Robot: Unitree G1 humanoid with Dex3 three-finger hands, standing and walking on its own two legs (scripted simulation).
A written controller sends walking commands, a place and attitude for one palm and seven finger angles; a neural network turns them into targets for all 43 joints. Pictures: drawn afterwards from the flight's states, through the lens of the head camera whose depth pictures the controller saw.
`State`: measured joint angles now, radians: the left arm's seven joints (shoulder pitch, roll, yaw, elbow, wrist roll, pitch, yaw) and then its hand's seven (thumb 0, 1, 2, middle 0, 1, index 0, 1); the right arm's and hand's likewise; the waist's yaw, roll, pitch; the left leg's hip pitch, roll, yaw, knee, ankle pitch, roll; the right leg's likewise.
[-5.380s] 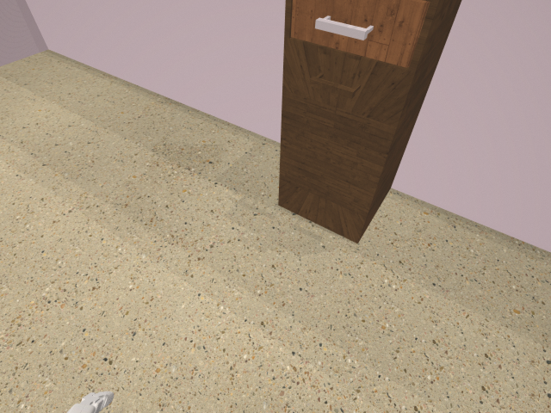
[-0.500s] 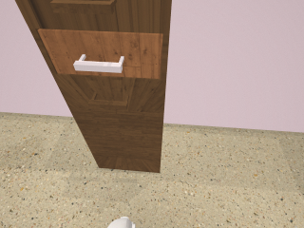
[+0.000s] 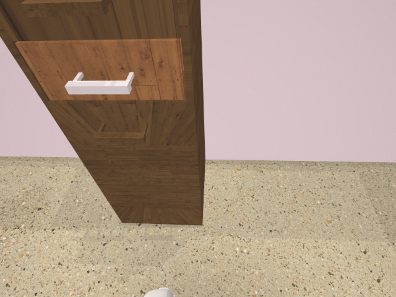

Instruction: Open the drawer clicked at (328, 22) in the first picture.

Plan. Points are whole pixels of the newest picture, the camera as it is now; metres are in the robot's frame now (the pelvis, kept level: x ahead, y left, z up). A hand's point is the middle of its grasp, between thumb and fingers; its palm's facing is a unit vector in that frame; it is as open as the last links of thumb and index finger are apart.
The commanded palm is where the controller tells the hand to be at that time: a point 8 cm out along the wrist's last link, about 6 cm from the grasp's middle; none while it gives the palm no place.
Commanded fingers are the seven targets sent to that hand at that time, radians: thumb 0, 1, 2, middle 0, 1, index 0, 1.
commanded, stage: come to a stop and stand still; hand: left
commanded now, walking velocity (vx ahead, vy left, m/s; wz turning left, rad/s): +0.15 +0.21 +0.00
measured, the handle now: (102, 81) +0.55 +0.28 +0.15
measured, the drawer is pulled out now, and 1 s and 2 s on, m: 0.00 0.00 0.00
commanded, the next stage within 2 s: look again from close up in 0.76 s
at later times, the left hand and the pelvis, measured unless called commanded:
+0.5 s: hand out of the picture -0.01 +0.23 -0.17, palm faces +0.11 -0.97 -0.22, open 7.4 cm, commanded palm none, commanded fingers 0.00 0.90 0.90 -0.20 -0.30 -0.20 -0.30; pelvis +0.00 +0.03 +0.02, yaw +1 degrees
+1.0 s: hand out of the picture +0.01 +0.22 -0.16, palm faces +0.01 -0.98 -0.20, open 7.3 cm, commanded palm none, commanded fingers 0.00 0.90 0.90 -0.20 -0.30 -0.20 -0.30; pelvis +0.00 +0.05 +0.02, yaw +1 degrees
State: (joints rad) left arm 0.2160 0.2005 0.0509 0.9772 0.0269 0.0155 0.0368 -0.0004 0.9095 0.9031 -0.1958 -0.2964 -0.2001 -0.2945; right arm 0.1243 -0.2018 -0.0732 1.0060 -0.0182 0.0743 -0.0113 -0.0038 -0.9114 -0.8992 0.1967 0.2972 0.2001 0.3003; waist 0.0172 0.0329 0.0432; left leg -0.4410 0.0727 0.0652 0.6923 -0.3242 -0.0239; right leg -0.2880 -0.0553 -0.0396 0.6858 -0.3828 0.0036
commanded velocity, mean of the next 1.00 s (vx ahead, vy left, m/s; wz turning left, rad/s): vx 0.01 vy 0.04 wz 0.00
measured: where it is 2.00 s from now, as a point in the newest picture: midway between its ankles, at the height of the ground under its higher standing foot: outside the picture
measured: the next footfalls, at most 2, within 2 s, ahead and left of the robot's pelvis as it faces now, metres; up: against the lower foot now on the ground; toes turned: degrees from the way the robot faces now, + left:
left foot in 0.42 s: +0.01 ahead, +0.16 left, +0.00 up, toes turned +2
